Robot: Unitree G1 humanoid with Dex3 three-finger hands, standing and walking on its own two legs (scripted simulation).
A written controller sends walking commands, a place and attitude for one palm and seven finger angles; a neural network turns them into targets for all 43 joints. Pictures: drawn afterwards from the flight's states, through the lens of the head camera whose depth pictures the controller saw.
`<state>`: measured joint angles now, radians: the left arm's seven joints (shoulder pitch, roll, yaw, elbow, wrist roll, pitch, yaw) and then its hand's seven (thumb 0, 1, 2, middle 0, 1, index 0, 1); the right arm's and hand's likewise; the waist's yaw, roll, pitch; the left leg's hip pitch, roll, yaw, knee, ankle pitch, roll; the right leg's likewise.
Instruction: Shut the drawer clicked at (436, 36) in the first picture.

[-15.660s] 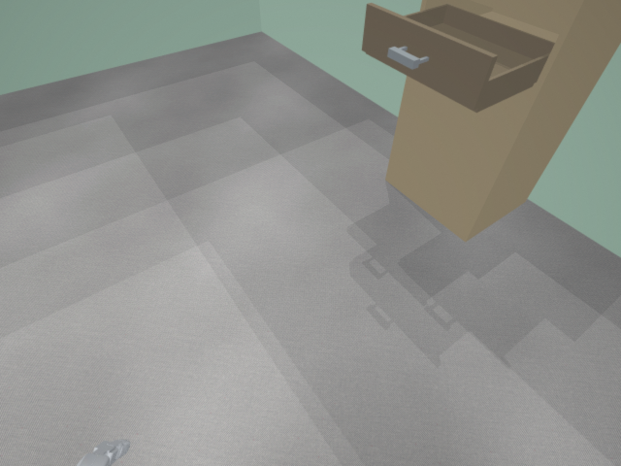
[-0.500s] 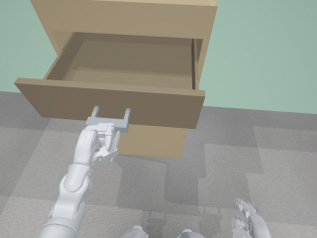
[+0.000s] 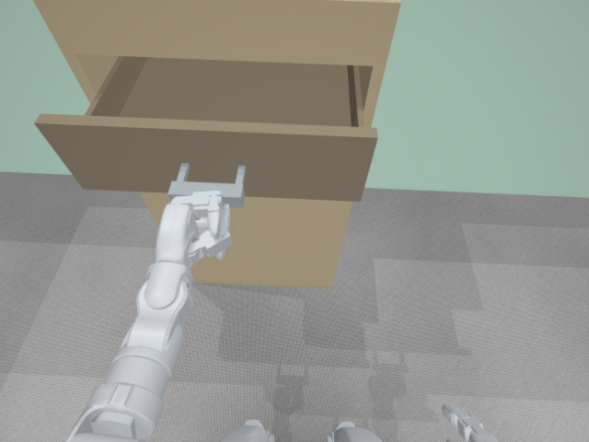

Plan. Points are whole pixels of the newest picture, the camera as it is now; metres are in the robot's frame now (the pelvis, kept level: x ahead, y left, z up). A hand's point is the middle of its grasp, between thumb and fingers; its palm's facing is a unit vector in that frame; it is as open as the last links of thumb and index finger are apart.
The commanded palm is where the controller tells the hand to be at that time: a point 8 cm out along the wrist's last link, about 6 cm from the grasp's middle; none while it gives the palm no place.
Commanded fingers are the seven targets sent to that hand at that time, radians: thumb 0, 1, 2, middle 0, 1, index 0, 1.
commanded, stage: push the drawer shut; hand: left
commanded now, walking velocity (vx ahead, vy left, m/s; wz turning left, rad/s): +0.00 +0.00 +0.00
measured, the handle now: (210, 182) +0.46 +0.13 +0.07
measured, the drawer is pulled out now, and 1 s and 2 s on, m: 0.16 0.03 0.00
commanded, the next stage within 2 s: pull the fist back off the drawer in 1.68 s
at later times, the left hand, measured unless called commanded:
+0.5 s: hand (232, 198) +0.44 +0.09 +0.06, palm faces -0.02 -1.00 -0.05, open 3.1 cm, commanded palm +0.43 +0.15 +0.07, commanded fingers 0.00 0.90 0.90 -1.40 -1.60 -1.40 -1.60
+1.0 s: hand (238, 163) +0.50 +0.09 +0.06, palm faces -0.04 -1.00 -0.04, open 3.1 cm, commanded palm +0.50 +0.14 +0.07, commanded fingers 0.00 0.90 0.90 -1.40 -1.60 -1.40 -1.60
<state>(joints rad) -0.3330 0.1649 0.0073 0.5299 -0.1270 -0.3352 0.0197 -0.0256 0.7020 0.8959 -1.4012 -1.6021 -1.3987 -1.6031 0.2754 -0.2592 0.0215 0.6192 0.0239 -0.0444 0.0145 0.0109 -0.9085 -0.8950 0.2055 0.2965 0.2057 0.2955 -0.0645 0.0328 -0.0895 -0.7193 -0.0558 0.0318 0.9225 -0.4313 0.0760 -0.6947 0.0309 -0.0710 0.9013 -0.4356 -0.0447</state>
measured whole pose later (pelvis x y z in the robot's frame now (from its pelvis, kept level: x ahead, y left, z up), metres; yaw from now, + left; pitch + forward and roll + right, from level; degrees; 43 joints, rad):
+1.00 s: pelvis -0.01 -0.01 -0.01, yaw -2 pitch +20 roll -2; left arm -0.92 0.35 0.27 1.22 -0.05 -0.45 -0.04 0.02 0.71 0.91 -1.40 -1.60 -1.40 -1.60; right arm 0.43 -0.27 0.03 0.66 -0.02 -0.03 0.04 0.01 -0.91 -0.89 0.21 0.30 0.21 0.30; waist -0.19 0.04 -0.10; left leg -0.90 -0.02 0.04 0.99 -0.44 0.07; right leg -0.87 0.07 -0.07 0.94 -0.42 -0.06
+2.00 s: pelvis -0.02 +0.01 -0.02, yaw -1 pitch +24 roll -4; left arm -1.16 0.46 0.26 1.41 0.02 -0.43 0.02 0.05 0.59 0.95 -1.40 -1.60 -1.40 -1.60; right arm 0.48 -0.29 0.06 0.67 -0.05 -0.04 0.04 0.00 -0.91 -0.89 0.21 0.30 0.21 0.30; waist -0.28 0.05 -0.10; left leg -1.03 -0.02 0.01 1.04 -0.43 0.09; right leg -0.97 0.06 -0.10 0.95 -0.40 -0.04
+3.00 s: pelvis +0.04 -0.01 +0.02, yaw -2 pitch +11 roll -1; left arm -0.30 0.26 0.18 0.46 -0.20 -0.21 -0.14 0.02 0.90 0.89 -1.40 -1.60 -1.40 -1.60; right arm 0.32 -0.28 0.01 0.53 0.06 0.06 0.03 0.01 -0.91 -0.90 0.20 0.30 0.20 0.30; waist -0.05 0.04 -0.12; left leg -0.55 -0.02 0.02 0.77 -0.42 0.06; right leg -0.52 0.08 -0.05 0.72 -0.40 -0.06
